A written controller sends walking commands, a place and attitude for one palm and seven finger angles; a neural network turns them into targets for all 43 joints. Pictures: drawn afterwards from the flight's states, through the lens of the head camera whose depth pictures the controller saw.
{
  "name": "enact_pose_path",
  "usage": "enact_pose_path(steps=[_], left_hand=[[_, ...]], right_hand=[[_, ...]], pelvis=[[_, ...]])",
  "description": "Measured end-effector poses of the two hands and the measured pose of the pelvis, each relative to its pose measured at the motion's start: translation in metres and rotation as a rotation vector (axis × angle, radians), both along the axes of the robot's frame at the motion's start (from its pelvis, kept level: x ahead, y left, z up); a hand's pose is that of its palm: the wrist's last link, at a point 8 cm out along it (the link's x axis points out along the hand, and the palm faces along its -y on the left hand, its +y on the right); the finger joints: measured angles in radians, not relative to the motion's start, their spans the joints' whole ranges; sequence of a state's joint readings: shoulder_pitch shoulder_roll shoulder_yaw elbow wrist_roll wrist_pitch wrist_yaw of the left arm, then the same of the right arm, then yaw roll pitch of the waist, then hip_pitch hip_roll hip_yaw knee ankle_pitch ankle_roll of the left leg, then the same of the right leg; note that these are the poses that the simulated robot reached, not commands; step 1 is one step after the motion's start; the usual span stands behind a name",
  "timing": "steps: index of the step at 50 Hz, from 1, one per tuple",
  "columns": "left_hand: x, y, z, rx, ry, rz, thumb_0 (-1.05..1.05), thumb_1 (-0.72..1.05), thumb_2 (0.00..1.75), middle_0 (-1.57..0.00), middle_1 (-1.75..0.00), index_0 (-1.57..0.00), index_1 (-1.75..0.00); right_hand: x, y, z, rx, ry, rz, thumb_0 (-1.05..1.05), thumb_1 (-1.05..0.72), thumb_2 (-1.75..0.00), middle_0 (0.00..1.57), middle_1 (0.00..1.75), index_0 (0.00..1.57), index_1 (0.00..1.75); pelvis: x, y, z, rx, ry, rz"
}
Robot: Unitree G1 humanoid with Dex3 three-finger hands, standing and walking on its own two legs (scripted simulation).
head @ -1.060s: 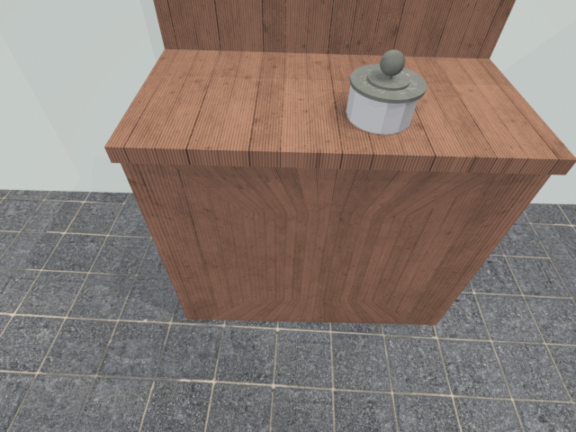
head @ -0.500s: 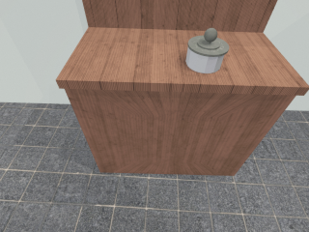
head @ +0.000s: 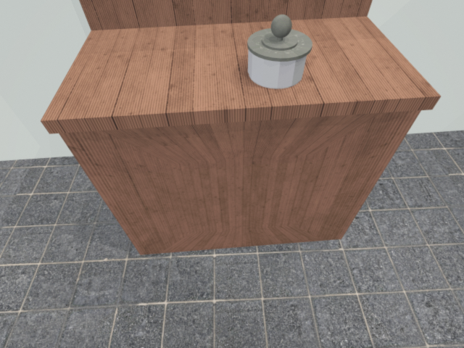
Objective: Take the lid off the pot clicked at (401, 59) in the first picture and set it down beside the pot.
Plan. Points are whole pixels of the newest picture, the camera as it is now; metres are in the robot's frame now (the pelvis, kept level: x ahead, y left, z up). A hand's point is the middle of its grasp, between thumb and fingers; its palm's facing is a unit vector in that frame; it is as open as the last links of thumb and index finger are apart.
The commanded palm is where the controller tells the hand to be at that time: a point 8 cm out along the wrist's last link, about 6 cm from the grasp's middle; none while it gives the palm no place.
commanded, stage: walk to a spot facing it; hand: left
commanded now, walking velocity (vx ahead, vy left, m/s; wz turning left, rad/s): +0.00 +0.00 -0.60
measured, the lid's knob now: (281, 26) +0.76 -0.07 +0.18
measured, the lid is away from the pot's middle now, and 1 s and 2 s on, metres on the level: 0.00 0.00 0.00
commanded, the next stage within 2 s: none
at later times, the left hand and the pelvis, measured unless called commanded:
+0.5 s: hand out of the picture +0.13 +0.22 -0.15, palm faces -0.19 -0.95 -0.25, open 7.4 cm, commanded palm none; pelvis +0.00 +0.02 +0.01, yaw -16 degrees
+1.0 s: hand (191, 311) +0.22 +0.11 -0.17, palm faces -0.55 -0.81 -0.19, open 7.4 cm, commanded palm none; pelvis +0.02 +0.01 +0.00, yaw -35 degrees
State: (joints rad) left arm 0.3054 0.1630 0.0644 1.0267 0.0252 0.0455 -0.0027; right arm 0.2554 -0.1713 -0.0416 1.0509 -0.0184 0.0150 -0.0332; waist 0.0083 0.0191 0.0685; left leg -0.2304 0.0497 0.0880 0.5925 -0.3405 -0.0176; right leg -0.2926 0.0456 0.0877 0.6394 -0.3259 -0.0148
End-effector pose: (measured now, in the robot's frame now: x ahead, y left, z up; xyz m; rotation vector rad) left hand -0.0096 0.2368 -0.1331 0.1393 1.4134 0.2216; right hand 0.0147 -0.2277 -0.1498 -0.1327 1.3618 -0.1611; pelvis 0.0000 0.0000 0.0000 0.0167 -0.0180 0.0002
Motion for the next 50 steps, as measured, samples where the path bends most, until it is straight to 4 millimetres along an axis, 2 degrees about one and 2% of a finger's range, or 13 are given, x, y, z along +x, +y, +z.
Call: enact_pose_path(steps=[3, 8, 13, 17, 21, 25, 29, 33, 37, 40, 44, 50], left_hand=[[0.013, -0.001, 0.004, 0.026, -0.044, -0.009, 0.01, 0.91, 0.9, -0.2, -0.3, -0.2, -0.3], [0.028, -0.001, 0.015, 0.035, -0.062, -0.044, 0.01, 0.9, 0.9, -0.2, -0.3, -0.2, -0.3], [0.049, 0.01, 0.017, 0.025, -0.071, -0.114, 0.01, 0.9, 0.9, -0.2, -0.3, -0.2, -0.3], [0.075, 0.026, 0.008, 0.017, -0.104, -0.175, 0.01, 0.9, 0.9, -0.2, -0.3, -0.2, -0.3], [0.11, 0.035, 0.008, 0.014, -0.157, -0.242, 0.01, 0.9, 0.9, -0.2, -0.3, -0.2, -0.3], [0.14, 0.03, 0.016, 0.011, -0.19, -0.311, 0.01, 0.91, 0.9, -0.2, -0.3, -0.2, -0.3], [0.167, 0.009, 0.02, 0.014, -0.191, -0.417, 0.01, 0.91, 0.9, -0.2, -0.3, -0.19, -0.3], [0.193, -0.022, 0.014, 0.026, -0.224, -0.519, 0.01, 0.91, 0.9, -0.2, -0.3, -0.19, -0.3], [0.204, -0.046, 0.017, 0.019, -0.236, -0.555, 0.01, 0.91, 0.9, -0.2, -0.3, -0.2, -0.3], [0.209, -0.061, 0.017, -0.002, -0.223, -0.592, 0.01, 0.9, 0.9, -0.2, -0.3, -0.2, -0.3], [0.22, -0.073, 0.012, -0.043, -0.207, -0.646, 0.01, 0.9, 0.9, -0.2, -0.3, -0.2, -0.3], [0.247, -0.082, -0.003, -0.097, -0.205, -0.713, 0.01, 0.9, 0.9, -0.2, -0.3, -0.2, -0.3]], right_hand=[[0.009, -0.016, -0.002, -0.014, -0.008, -0.001, 0.01, -0.9, -0.9, 0.2, 0.3, 0.21, 0.3], [0.043, -0.03, 0.015, -0.049, -0.111, -0.009, 0.01, -0.91, -0.9, 0.2, 0.29, 0.2, 0.3], [0.074, -0.03, 0.037, -0.075, -0.251, -0.04, 0.01, -0.91, -0.9, 0.2, 0.29, 0.2, 0.3], [0.081, -0.025, 0.046, -0.116, -0.34, -0.065, 0.01, -0.91, -0.9, 0.2, 0.3, 0.2, 0.3], [0.058, -0.019, 0.05, -0.132, -0.311, -0.078, 0.0, -0.9, -0.9, 0.2, 0.3, 0.2, 0.3], [0.025, -0.019, 0.047, -0.122, -0.239, -0.131, 0.01, -0.9, -0.9, 0.2, 0.3, 0.21, 0.3], [-0.012, -0.026, 0.035, -0.103, -0.186, -0.223, 0.01, -0.9, -0.9, 0.2, 0.3, 0.21, 0.3], [-0.056, -0.042, 0.013, -0.093, -0.119, -0.322, 0.01, -0.9, -0.9, 0.2, 0.3, 0.21, 0.3], [-0.088, -0.048, 0.012, -0.108, -0.024, -0.393, 0.01, -0.9, -0.9, 0.2, 0.3, 0.21, 0.3], [-0.098, -0.047, 0.021, -0.118, -0.016, -0.435, 0.01, -0.91, -0.9, 0.2, 0.29, 0.2, 0.3], [-0.099, -0.038, 0.03, -0.137, -0.048, -0.492, 0.01, -0.91, -0.9, 0.2, 0.29, 0.2, 0.3], [-0.1, -0.011, 0.037, -0.173, -0.103, -0.558, 0.01, -0.91, -0.9, 0.2, 0.29, 0.2, 0.3]], pelvis=[[0.0, -0.006, -0.002, -0.005, 0.01, -0.007], [-0.002, -0.006, 0.009, 0.009, 0.021, -0.056], [-0.004, 0.003, 0.014, 0.017, 0.034, -0.128], [-0.004, 0.016, 0.006, -0.006, 0.044, -0.18], [-0.006, 0.019, 0.007, 0.002, 0.029, -0.222], [-0.004, 0.016, 0.011, -0.001, 0.028, -0.283], [-0.002, 0.008, 0.009, -0.01, 0.027, -0.351], [-0.002, -0.007, -0.006, -0.012, 0.027, -0.402], [-0.001, -0.01, -0.002, -0.023, 0.025, -0.433], [0.002, -0.011, 0.004, -0.012, 0.025, -0.47], [0.008, -0.006, 0.006, -0.006, 0.028, -0.527], [0.018, 0.005, 0.0, -0.017, 0.026, -0.609]])
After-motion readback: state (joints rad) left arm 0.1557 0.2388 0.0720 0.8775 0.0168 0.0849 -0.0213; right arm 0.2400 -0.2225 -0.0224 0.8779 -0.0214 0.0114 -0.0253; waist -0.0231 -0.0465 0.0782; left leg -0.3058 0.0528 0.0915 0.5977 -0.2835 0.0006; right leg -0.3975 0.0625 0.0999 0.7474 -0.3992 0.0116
